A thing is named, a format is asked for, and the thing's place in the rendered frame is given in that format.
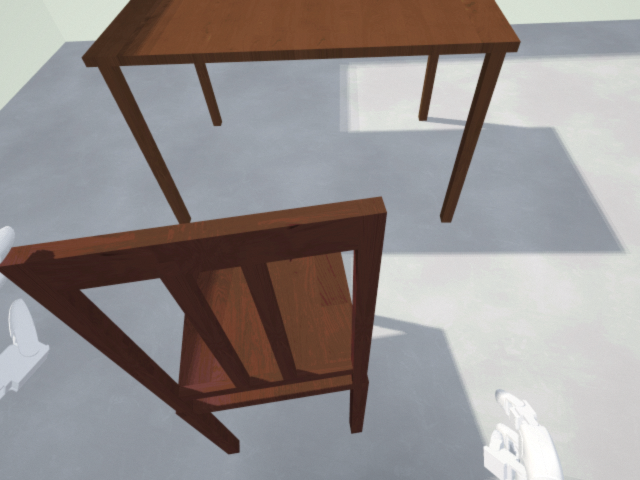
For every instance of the table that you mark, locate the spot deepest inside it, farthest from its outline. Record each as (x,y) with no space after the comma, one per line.
(160,32)

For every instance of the chair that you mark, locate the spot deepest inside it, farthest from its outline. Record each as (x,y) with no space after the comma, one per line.
(268,312)

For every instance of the robot right hand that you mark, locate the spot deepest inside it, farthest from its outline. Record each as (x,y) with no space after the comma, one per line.
(529,454)

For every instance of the robot left hand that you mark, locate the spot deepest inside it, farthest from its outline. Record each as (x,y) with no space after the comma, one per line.
(18,361)

